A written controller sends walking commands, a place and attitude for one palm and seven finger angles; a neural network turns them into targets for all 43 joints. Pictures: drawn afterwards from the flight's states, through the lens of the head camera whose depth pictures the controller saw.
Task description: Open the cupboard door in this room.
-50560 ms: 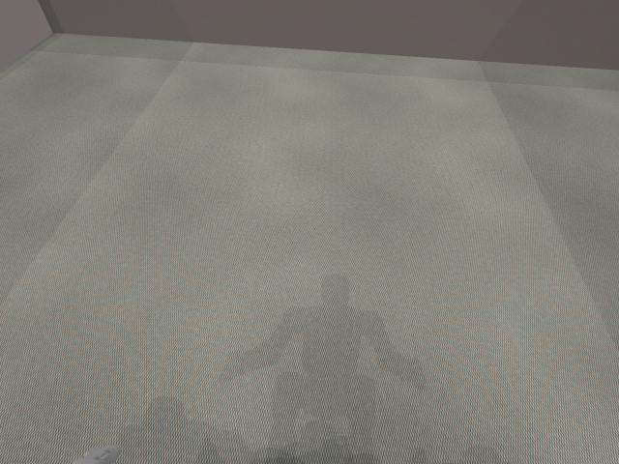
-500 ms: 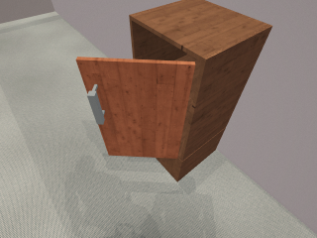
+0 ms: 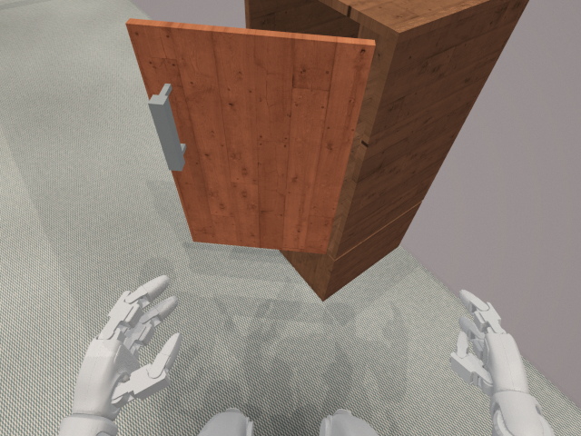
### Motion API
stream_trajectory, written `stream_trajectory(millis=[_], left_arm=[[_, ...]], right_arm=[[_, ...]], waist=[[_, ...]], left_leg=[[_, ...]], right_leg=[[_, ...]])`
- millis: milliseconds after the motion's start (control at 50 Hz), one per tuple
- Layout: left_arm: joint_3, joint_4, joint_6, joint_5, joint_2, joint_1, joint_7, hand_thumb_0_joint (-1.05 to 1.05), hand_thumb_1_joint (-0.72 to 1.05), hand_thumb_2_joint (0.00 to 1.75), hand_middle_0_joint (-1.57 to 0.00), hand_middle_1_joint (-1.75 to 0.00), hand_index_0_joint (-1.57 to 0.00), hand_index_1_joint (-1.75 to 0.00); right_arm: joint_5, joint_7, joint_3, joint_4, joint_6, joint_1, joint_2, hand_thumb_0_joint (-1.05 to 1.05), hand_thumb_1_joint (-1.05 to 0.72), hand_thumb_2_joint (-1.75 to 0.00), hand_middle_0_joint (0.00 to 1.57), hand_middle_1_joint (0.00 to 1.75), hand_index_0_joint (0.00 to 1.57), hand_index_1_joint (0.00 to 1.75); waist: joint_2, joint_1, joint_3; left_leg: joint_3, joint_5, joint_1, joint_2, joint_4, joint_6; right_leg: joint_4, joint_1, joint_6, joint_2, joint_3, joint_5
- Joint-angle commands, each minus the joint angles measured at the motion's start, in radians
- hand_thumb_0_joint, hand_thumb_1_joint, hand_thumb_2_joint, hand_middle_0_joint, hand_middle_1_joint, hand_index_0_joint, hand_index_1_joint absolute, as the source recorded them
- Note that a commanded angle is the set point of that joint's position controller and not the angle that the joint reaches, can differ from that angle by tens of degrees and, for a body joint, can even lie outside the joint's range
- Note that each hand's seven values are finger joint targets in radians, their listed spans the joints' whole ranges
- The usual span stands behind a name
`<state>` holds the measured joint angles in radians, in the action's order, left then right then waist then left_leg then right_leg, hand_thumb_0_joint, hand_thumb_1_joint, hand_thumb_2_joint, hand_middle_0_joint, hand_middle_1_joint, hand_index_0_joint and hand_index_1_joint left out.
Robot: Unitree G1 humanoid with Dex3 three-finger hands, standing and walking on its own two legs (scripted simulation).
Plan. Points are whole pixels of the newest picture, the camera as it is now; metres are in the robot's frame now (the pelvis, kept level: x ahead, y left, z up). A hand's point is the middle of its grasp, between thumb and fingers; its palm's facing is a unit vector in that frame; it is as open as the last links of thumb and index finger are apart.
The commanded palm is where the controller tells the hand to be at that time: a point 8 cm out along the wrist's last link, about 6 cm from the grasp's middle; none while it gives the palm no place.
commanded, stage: raise the hand with hooked fingers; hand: left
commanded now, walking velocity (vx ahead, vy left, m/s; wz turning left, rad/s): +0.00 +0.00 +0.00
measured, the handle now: (172, 128) +0.60 +0.27 +0.05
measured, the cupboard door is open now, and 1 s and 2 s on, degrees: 48 48 48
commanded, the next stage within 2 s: move the hooked fingers beside the handle in 1.68 s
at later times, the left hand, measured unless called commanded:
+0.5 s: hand (116, 325) +0.24 +0.24 +0.04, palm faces +0.03 -1.00 -0.06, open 11.5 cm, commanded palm +0.21 +0.29 +0.05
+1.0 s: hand (73, 286) +0.27 +0.30 +0.06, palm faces +0.03 -1.00 -0.04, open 13.8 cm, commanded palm +0.25 +0.35 +0.07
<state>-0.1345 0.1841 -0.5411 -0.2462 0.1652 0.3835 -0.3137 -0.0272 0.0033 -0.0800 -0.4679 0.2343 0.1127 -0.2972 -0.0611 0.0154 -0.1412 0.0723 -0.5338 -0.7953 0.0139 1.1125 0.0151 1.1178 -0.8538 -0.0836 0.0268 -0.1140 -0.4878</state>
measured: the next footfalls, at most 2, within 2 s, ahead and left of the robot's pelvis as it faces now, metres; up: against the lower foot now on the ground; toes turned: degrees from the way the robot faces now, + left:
none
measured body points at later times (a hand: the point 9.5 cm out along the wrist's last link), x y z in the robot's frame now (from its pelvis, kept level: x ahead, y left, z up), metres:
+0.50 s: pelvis -0.01 +0.02 +0.01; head +0.07 +0.02 +0.45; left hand +0.23 +0.29 +0.05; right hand +0.14 -0.23 -0.08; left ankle +0.01 +0.11 -0.66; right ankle +0.04 -0.07 -0.66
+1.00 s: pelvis +0.01 +0.04 +0.02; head +0.08 +0.06 +0.46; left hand +0.27 +0.35 +0.06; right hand +0.19 -0.19 -0.05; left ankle +0.01 +0.11 -0.66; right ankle +0.04 -0.07 -0.66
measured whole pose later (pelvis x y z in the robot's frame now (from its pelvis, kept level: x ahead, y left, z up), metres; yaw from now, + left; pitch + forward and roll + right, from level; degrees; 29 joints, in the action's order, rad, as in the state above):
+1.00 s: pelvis +0.01 +0.04 +0.02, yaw +1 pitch +14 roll -3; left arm -0.37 0.32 -0.36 -0.35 0.36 0.08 -0.46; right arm -0.03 0.05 0.05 -0.53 0.22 0.24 -0.26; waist 0.01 0.00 -0.10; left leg 0.04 -0.51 -0.78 0.01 1.05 0.06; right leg 0.97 -0.79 -0.03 0.02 -0.15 -0.42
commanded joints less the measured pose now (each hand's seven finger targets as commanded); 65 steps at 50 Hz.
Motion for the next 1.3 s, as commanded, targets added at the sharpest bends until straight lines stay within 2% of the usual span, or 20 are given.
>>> stream_trajectory(millis=[0,20,40,80,120,220,260,280,320,420,600,720,760,820,840,980,1040,1160,1260,1280], left_arm=[[-0.141,-0.419,-0.069,-0.035,0.201,-0.126,0.055,0.0,0.39,0.68,-0.24,-0.63,-0.24,-0.63],[-0.124,-0.467,-0.077,-0.033,0.206,-0.165,0.053,0.0,0.36,0.67,-0.24,-0.64,-0.24,-0.64],[-0.108,-0.479,-0.084,-0.028,0.197,-0.173,0.046,0.0,0.34,0.66,-0.24,-0.66,-0.24,-0.66],[-0.071,-0.421,-0.073,-0.032,0.178,-0.184,0.015,0.0,0.29,0.64,-0.24,-0.69,-0.24,-0.69],[-0.073,-0.333,-0.035,-0.048,0.199,-0.202,-0.032,0.0,0.25,0.62,-0.25,-0.72,-0.25,-0.72],[-0.202,-0.199,0.106,-0.106,0.266,-0.125,-0.09,0.0,0.13,0.57,-0.25,-0.8,-0.25,-0.8],[-0.233,-0.243,0.12,-0.111,0.276,-0.117,-0.078,0.0,0.08,0.55,-0.26,-0.82,-0.26,-0.82],[-0.235,-0.24,0.123,-0.112,0.263,-0.102,-0.064,0.0,0.06,0.54,-0.26,-0.84,-0.26,-0.84],[-0.234,-0.218,0.113,-0.113,0.259,-0.122,-0.044,0.0,0.01,0.52,-0.26,-0.87,-0.26,-0.87],[-0.217,-0.19,0.055,-0.096,0.259,-0.174,-0.027,0.0,-0.1,0.47,-0.27,-0.94,-0.27,-0.94],[-0.26,-0.198,0.035,-0.105,0.32,-0.244,-0.06,0.0,-0.31,0.38,-0.29,-1.08,-0.29,-1.08],[-0.266,-0.142,0.075,-0.113,0.339,-0.311,-0.089,0.0,-0.45,0.32,-0.3,-1.17,-0.3,-1.17],[-0.283,-0.122,0.089,-0.111,0.357,-0.326,-0.101,0.0,-0.5,0.3,-0.3,-1.2,-0.3,-1.2],[-0.293,-0.102,0.106,-0.118,0.378,-0.382,-0.119,0.0,-0.5,0.3,-0.3,-1.2,-0.3,-1.2],[-0.302,-0.107,0.107,-0.119,0.387,-0.399,-0.127,0.0,-0.5,0.3,-0.3,-1.2,-0.3,-1.2],[-0.341,-0.026,0.127,-0.132,0.43,-0.476,-0.171,0.0,-0.5,0.3,-0.3,-1.2,-0.3,-1.2],[-0.357,-0.011,0.133,-0.131,0.466,-0.527,-0.193,0.0,-0.5,0.3,-0.3,-1.2,-0.3,-1.2],[-0.394,0.075,0.141,-0.144,0.507,-0.578,-0.221,0.0,-0.5,0.3,-0.3,-1.2,-0.3,-1.2],[-0.382,0.075,0.145,-0.15,0.485,-0.534,-0.233,0.0,-0.5,0.3,-0.3,-1.2,-0.3,-1.2],[-0.374,0.08,0.145,-0.146,0.48,-0.524,-0.232,0.0,-0.5,0.3,-0.3,-1.2,-0.3,-1.2]], right_arm=[[-0.003,0.027,-0.003,0.141,0.018,0.051,-0.055,0.0,-0.9,-0.9,0.2,0.3,0.2,0.3],[0.0,0.033,0.005,0.133,0.018,0.063,-0.059,0.0,-0.9,-0.9,0.2,0.3,0.2,0.3],[0.003,0.039,0.009,0.119,0.021,0.065,-0.057,0.0,-0.9,-0.9,0.2,0.3,0.2,0.3],[0.0,0.047,0.022,0.082,0.034,0.067,-0.061,0.0,-0.9,-0.9,0.2,0.3,0.2,0.3],[-0.002,0.056,0.034,0.059,0.043,0.07,-0.076,0.0,-0.9,-0.9,0.2,0.3,0.2,0.3],[-0.019,0.064,0.038,0.057,0.05,0.047,-0.075,0.0,-0.9,-0.9,0.2,0.3,0.2,0.3],[-0.018,0.06,0.036,0.062,0.051,0.045,-0.066,0.0,-0.9,-0.9,0.2,0.3,0.2,0.3],[-0.016,0.058,0.035,0.061,0.052,0.046,-0.059,0.0,-0.9,-0.9,0.2,0.3,0.2,0.3],[-0.011,0.056,0.038,0.055,0.054,0.04,-0.058,0.0,-0.9,-0.9,0.2,0.3,0.2,0.3],[-0.007,0.054,0.033,0.051,0.063,0.074,-0.081,0.0,-0.9,-0.9,0.2,0.3,0.2,0.3],[-0.012,0.064,0.029,0.047,0.063,0.125,-0.108,0.0,-0.9,-0.9,0.2,0.3,0.2,0.3],[-0.01,0.061,0.04,0.051,0.045,0.135,-0.121,0.0,-0.9,-0.9,0.2,0.3,0.2,0.3],[-0.011,0.061,0.042,0.058,0.04,0.138,-0.124,0.0,-0.9,-0.9,0.2,0.3,0.2,0.3],[-0.01,0.061,0.049,0.062,0.037,0.14,-0.129,0.0,-0.9,-0.9,0.2,0.3,0.2,0.3],[-0.01,0.06,0.05,0.06,0.036,0.142,-0.128,0.0,-0.9,-0.9,0.2,0.3,0.2,0.3],[-0.008,0.062,0.053,0.049,0.029,0.152,-0.136,0.0,-0.9,-0.9,0.2,0.3,0.2,0.3],[-0.008,0.061,0.055,0.045,0.024,0.159,-0.142,0.0,-0.9,-0.9,0.2,0.3,0.2,0.3],[-0.011,0.063,0.055,0.04,0.012,0.169,-0.149,0.0,-0.9,-0.9,0.2,0.3,0.2,0.3],[-0.009,0.052,0.047,0.05,0.013,0.182,-0.151,0.0,-0.9,-0.9,0.2,0.3,0.2,0.3],[-0.009,0.05,0.047,0.051,0.014,0.18,-0.151,0.0,-0.9,-0.9,0.2,0.3,0.2,0.3]], waist=[[0.142,-0.008,-0.233],[0.11,-0.035,-0.241],[0.125,-0.045,-0.252],[0.159,-0.074,-0.201],[0.128,-0.085,-0.178],[0.081,-0.014,-0.24],[0.094,0.005,-0.286],[0.078,0.007,-0.275],[0.065,0.005,-0.213],[0.061,-0.014,-0.162],[0.124,-0.016,-0.221],[0.155,-0.029,-0.176],[0.148,-0.022,-0.197],[0.164,-0.025,-0.186],[0.172,-0.023,-0.216],[0.144,-0.025,-0.233],[0.183,-0.023,-0.247],[0.164,-0.025,-0.23],[0.158,-0.019,-0.259],[0.174,-0.018,-0.237]], left_leg=[[-0.052,0.19,-0.047,-0.031,-0.057,0.017],[-0.071,0.206,-0.045,-0.019,-0.047,0.021],[-0.077,0.228,-0.034,-0.013,-0.041,0.024],[-0.088,0.222,-0.041,-0.008,-0.034,0.022],[-0.101,0.204,-0.062,-0.005,-0.031,0.025],[-0.105,0.223,-0.078,-0.016,-0.086,0.018],[-0.103,0.259,-0.049,-0.017,-0.114,0.017],[-0.105,0.27,-0.039,-0.016,-0.13,0.016],[-0.114,0.262,-0.04,-0.013,-0.149,0.014],[-0.109,0.193,-0.037,-0.017,-0.172,0.015],[-0.113,0.273,0.073,-0.014,-0.216,0.013],[-0.125,0.312,0.11,-0.011,-0.231,0.0],[-0.126,0.321,0.118,-0.01,-0.239,-0.002],[-0.136,0.342,0.137,-0.009,-0.245,-0.009],[-0.136,0.36,0.154,-0.008,-0.248,-0.012],[-0.142,0.409,0.173,-0.003,-0.249,-0.02],[-0.147,0.451,0.202,0.0,-0.252,-0.027],[-0.143,0.416,0.185,0.0,-0.269,-0.022],[-0.143,0.454,0.21,0.0,-0.272,-0.022],[-0.142,0.461,0.206,0.001,-0.275,-0.024]], right_leg=[[-0.244,0.24,0.061,0.013,0.25,0.051],[-0.227,0.22,0.065,0.002,0.239,0.088],[-0.218,0.217,0.064,-0.001,0.226,0.129],[-0.214,0.168,0.064,-0.01,0.2,0.132],[-0.215,0.153,0.064,-0.019,0.188,0.099],[-0.254,0.284,0.069,-0.007,0.187,0.077],[-0.254,0.322,0.073,0.002,0.177,0.125],[-0.252,0.322,0.073,-0.001,0.163,0.142],[-0.245,0.285,0.064,-0.012,0.138,0.122],[-0.254,0.216,0.062,-0.012,0.123,0.019],[-0.234,0.237,0.056,-0.024,0.078,0.156],[-0.231,0.212,0.049,-0.039,0.055,0.204],[-0.233,0.226,0.051,-0.037,0.053,0.21],[-0.23,0.219,0.045,-0.045,0.046,0.223],[-0.231,0.23,0.047,-0.043,0.045,0.235],[-0.237,0.237,0.048,-0.045,0.041,0.264],[-0.237,0.228,0.044,-0.046,0.041,0.272],[-0.257,0.244,0.043,-0.047,0.045,0.253],[-0.262,0.252,0.045,-0.047,0.043,0.273],[-0.263,0.246,0.043,-0.046,0.043,0.273]])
